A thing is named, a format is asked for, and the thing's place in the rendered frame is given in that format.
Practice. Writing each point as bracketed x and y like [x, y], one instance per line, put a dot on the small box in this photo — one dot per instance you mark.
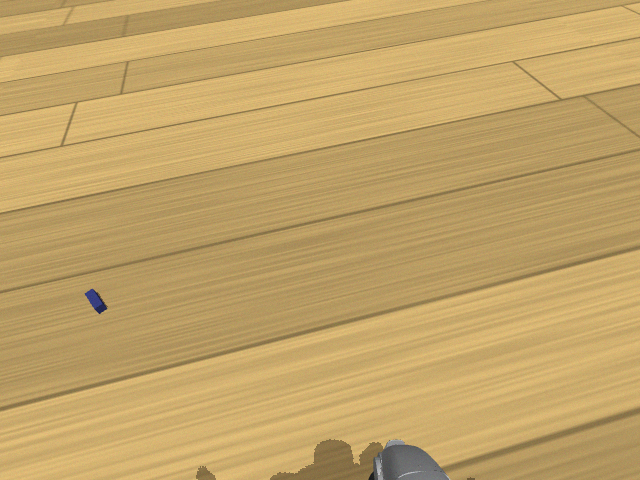
[95, 301]

